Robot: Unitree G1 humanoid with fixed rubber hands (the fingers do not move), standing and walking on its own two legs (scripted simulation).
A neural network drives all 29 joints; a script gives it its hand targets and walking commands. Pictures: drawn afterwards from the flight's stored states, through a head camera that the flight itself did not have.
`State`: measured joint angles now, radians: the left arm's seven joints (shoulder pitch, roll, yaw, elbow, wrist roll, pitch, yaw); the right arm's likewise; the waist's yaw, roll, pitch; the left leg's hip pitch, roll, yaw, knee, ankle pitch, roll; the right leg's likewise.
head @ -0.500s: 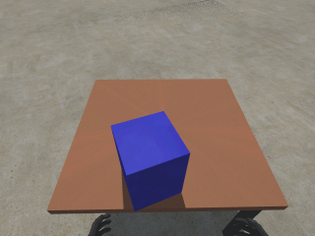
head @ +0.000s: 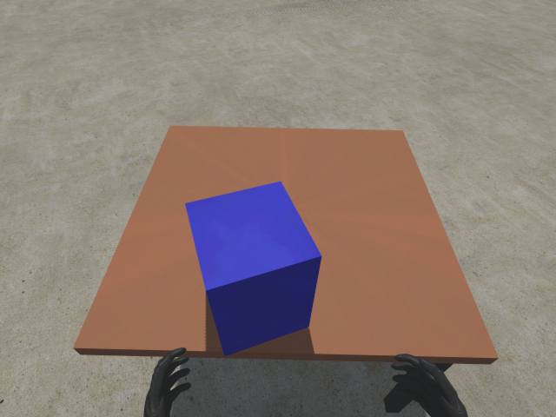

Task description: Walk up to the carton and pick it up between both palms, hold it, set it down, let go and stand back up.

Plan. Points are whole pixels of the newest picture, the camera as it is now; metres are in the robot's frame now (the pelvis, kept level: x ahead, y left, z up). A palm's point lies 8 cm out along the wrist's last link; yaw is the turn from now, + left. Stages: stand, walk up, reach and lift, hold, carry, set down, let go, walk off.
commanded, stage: reach and lift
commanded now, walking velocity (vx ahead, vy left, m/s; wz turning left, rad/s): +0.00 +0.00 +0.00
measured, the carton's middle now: (252, 270) +0.40 +0.10 -0.07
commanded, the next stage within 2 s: none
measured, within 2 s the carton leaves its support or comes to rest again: neither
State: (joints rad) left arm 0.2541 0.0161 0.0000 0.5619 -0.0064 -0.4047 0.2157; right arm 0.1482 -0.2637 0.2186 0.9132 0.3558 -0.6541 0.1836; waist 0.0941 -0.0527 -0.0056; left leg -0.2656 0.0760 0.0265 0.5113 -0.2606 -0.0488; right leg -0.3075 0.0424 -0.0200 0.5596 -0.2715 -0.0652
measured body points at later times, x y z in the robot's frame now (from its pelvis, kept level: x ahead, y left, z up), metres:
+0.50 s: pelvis +0.01 +0.02 +0.01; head +0.02 +0.03 +0.46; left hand +0.21 +0.23 -0.02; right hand +0.26 -0.16 -0.03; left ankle +0.00 +0.17 -0.73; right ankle +0.01 -0.08 -0.73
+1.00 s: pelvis +0.00 +0.02 +0.01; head +0.03 +0.03 +0.46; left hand +0.25 +0.24 +0.02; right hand +0.33 -0.14 +0.01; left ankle +0.00 +0.17 -0.73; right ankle +0.01 -0.08 -0.73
